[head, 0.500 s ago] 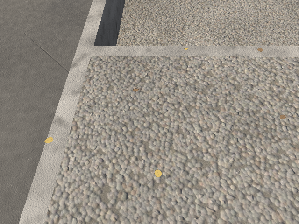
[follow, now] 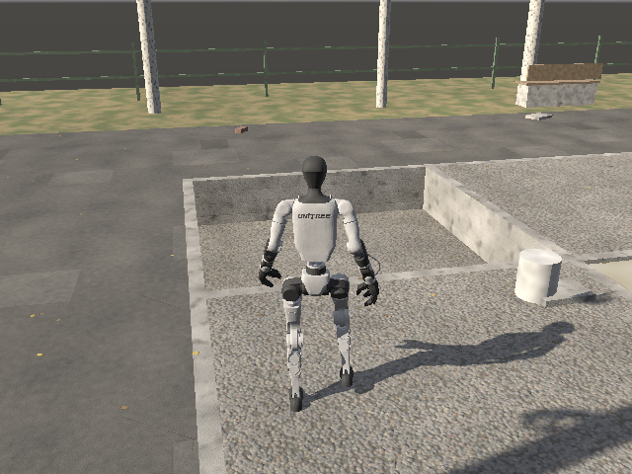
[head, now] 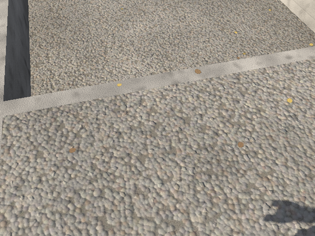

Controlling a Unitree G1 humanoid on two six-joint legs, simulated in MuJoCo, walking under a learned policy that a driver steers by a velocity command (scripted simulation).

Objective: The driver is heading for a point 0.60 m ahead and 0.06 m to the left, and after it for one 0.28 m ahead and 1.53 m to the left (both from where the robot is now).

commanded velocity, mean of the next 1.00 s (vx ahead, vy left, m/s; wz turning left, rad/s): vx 0.15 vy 0.00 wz -0.05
